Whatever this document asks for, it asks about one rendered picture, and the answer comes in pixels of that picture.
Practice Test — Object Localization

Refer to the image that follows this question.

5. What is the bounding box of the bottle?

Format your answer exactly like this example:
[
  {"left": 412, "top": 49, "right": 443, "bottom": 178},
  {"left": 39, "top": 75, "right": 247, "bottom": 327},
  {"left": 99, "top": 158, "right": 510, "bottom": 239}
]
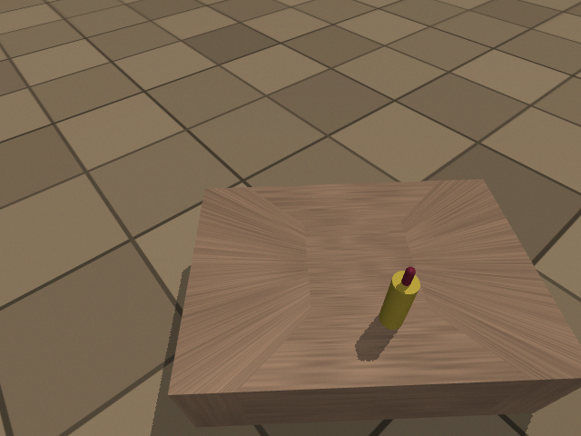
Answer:
[{"left": 379, "top": 267, "right": 420, "bottom": 330}]

